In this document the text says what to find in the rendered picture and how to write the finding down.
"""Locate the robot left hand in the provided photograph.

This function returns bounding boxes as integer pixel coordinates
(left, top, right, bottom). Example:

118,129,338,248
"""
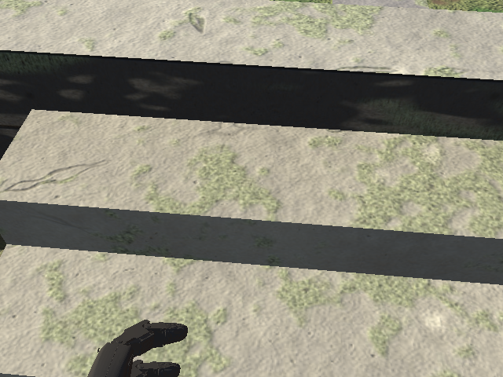
87,320,188,377

